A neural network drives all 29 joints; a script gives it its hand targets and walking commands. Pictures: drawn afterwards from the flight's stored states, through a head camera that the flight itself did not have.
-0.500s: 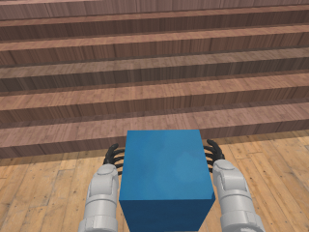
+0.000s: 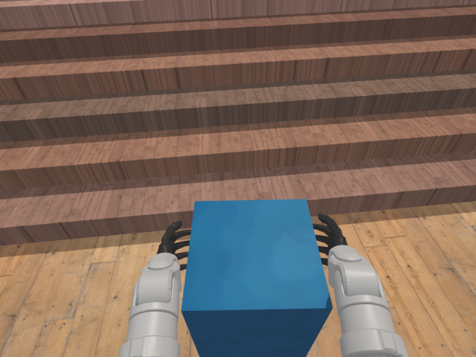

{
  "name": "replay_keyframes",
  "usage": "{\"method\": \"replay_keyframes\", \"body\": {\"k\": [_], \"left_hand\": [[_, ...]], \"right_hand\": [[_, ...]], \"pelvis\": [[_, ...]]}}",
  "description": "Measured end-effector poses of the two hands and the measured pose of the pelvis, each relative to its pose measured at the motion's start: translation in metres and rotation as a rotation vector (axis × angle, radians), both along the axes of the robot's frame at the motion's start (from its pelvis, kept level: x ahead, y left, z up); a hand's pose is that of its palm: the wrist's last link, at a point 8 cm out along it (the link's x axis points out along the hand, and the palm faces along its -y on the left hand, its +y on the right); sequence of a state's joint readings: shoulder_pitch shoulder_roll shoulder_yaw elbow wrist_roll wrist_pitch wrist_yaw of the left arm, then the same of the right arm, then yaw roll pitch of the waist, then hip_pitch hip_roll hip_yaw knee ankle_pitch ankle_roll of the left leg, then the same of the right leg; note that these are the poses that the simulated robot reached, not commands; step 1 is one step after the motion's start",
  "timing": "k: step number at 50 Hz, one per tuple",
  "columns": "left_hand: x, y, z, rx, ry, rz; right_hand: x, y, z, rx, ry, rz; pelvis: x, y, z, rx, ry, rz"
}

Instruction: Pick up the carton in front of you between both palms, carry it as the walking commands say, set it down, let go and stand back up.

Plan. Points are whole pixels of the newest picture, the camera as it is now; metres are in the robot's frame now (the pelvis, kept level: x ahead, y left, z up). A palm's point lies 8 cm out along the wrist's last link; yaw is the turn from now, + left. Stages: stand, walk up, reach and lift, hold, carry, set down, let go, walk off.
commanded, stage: reach and lift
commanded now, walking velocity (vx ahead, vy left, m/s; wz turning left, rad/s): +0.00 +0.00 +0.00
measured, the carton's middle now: (251, 281) +0.28 +0.00 -0.05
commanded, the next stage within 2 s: hold in 0.30 s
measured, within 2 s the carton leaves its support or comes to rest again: neither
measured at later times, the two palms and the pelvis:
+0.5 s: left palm (162, 258) +0.28 +0.15 +0.05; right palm (340, 252) +0.28 -0.15 +0.06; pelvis -0.01 +0.00 +0.00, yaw -1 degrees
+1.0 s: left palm (164, 254) +0.29 +0.15 +0.05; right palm (340, 250) +0.28 -0.15 +0.05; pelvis -0.01 +0.00 +0.00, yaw -1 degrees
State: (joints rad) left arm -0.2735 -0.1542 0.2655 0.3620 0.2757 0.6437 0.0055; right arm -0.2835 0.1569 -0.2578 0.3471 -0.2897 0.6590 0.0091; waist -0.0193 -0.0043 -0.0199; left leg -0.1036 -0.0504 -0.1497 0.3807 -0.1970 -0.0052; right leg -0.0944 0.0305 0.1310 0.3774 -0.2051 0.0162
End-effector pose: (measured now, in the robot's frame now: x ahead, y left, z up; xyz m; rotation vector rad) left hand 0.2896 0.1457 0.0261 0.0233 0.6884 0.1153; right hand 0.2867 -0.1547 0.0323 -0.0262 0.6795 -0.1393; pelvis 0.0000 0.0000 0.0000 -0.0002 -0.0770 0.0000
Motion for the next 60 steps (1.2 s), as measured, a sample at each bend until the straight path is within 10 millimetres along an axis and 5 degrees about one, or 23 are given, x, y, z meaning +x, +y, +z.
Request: {"method": "replay_keyframes", "body": {"k": [26,38,60], "left_hand": [[-0.011,0.003,0.027,-0.002,-0.047,0.009],[-0.013,0.000,0.025,-0.017,-0.030,0.013],[-0.002,0.002,0.022,0.006,-0.016,0.003]], "right_hand": [[-0.011,0.003,0.025,0.007,-0.047,0.000],[-0.015,0.000,0.021,0.021,-0.030,-0.018],[-0.003,0.002,0.019,-0.010,-0.014,0.010]], "pelvis": [[-0.009,0.002,0.001,-0.001,-0.049,-0.010],[-0.018,0.001,-0.002,-0.001,-0.066,-0.010],[0.000,0.001,0.003,0.001,-0.039,-0.009]]}}
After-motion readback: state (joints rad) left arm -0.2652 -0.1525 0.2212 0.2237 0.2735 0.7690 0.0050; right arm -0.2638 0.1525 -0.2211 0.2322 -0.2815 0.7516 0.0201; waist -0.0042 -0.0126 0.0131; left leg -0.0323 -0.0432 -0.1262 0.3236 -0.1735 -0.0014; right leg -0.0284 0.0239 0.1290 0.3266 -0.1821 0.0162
